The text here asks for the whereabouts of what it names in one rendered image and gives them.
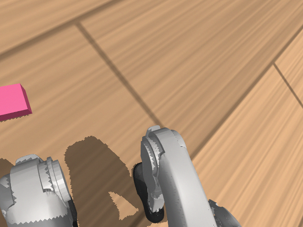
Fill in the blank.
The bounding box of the right robot hand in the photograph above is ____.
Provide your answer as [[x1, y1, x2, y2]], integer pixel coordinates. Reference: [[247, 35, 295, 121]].
[[208, 199, 242, 227]]

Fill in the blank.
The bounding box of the right robot foot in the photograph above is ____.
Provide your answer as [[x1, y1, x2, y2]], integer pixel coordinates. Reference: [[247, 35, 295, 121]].
[[133, 162, 164, 223]]

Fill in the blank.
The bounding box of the carton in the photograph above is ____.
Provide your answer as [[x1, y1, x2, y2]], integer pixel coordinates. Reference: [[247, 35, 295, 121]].
[[0, 83, 32, 121]]

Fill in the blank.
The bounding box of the left robot foot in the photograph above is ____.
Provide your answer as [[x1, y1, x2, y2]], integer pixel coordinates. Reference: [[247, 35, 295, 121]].
[[68, 197, 78, 227]]

